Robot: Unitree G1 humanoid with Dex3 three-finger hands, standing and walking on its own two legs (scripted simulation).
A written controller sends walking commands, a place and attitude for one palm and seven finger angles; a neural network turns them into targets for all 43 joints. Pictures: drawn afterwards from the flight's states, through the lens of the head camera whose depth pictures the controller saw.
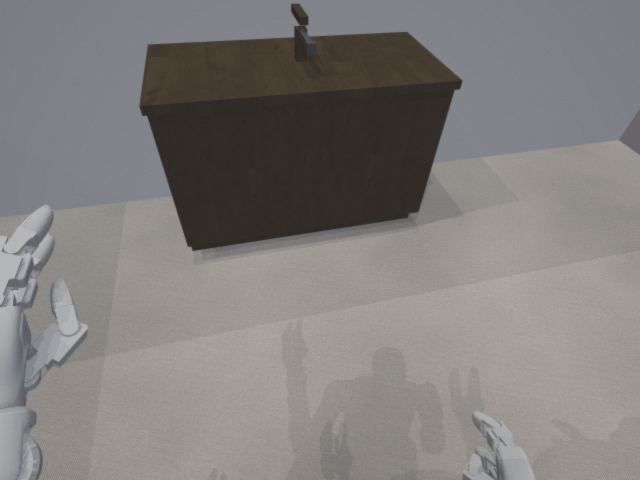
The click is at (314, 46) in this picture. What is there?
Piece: tap's lever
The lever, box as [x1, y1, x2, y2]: [305, 41, 315, 52]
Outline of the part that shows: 305,41 305,50 307,52 315,52 314,41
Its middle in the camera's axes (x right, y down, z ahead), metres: -0.03 -0.59 +1.20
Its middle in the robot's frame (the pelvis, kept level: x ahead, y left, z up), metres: +1.29 +0.11 +0.03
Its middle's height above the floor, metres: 0.80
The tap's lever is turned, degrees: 0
